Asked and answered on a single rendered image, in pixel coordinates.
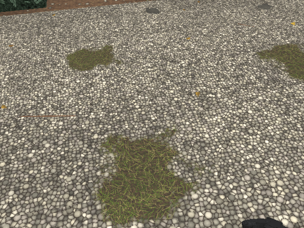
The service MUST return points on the robot right hand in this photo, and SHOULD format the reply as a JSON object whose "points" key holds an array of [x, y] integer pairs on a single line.
{"points": [[262, 223]]}

